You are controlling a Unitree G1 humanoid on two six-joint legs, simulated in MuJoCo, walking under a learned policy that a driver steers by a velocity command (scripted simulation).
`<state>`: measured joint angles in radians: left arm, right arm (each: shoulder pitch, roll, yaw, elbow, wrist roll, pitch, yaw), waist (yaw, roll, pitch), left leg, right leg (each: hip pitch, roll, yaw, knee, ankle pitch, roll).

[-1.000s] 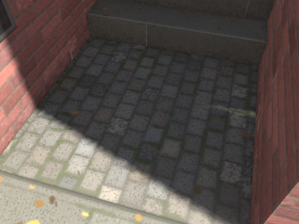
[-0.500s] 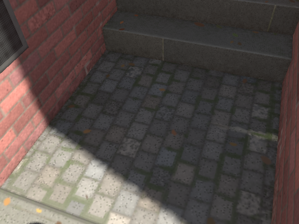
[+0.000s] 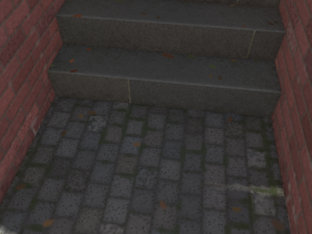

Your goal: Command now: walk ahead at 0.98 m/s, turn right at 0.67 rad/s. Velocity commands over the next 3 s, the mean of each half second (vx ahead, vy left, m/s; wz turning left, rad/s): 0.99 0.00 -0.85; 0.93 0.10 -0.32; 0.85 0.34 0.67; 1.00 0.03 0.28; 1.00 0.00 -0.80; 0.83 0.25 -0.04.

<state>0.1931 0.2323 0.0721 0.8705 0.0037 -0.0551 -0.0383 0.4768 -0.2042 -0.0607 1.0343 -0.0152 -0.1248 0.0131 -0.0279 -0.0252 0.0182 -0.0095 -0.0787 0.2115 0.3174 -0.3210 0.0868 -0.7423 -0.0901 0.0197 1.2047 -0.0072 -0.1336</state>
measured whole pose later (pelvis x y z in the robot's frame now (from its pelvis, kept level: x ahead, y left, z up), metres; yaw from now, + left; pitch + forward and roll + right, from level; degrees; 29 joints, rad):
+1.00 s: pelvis +0.87 -0.10 -0.02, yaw -32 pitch +1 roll +3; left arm 0.04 0.30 0.04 0.69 0.05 -0.07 0.09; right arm 0.49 -0.29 -0.05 0.87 -0.02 -0.04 0.08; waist -0.13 -0.02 0.03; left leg -0.12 -0.09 -0.01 0.78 -0.48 0.07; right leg -0.52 -0.04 0.00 0.62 -0.09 -0.02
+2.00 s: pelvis +1.48 -0.06 +0.23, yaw -6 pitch +7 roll +2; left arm 0.55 0.16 0.05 1.03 -0.02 -0.13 -0.01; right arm -0.22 -0.03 0.10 0.40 -0.02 -0.04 0.00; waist 0.08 -0.05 -0.03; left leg -0.99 0.01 0.07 1.35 -0.54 0.10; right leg -0.07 -0.10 0.03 0.19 -0.04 -0.11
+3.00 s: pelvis +2.14 -0.27 +0.71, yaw -25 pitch +2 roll +1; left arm 0.10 0.21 0.07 0.62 0.10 -0.04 0.06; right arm 0.30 -0.31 -0.08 0.72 -0.01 -0.02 0.02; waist -0.04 0.08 -0.01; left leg -0.38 -0.19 0.12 0.73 -0.40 0.20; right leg -0.89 0.05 0.10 2.12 -0.36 -0.04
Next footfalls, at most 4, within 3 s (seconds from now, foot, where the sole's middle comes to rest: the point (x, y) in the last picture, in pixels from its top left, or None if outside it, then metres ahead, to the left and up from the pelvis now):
0.20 right None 0.36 0.00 -0.77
0.62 left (144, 172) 0.81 0.06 -0.77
0.96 right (210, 147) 0.94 -0.28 -0.77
1.22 left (157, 120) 1.14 -0.01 -0.77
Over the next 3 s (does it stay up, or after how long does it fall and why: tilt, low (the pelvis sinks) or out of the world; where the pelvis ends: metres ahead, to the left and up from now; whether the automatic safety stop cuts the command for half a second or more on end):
stays up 2.14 -0.27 0.71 its command is cut before an obstacle after 0.9 s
